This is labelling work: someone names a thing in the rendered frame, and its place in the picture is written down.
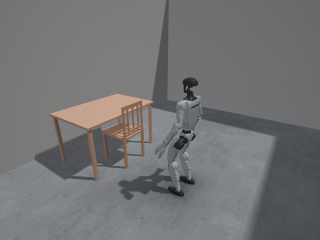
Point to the robot right forearm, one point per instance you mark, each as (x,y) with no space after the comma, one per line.
(197,119)

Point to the robot right thigh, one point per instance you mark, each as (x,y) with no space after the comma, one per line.
(183,155)

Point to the right robot shin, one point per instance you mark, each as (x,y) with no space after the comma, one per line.
(186,167)

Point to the right robot upper arm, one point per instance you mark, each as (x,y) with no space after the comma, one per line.
(200,112)

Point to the robot left hand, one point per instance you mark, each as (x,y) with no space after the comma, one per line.
(161,148)

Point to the left robot upper arm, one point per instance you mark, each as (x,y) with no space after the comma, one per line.
(180,107)

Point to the chair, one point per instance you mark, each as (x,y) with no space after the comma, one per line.
(124,131)

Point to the robot left forearm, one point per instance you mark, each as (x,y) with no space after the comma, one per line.
(171,135)

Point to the table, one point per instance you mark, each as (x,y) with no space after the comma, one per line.
(96,113)

